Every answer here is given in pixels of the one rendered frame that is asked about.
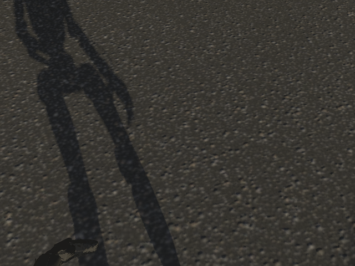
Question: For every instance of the robot left hand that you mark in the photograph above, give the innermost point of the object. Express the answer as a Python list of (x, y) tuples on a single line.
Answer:
[(66, 250)]

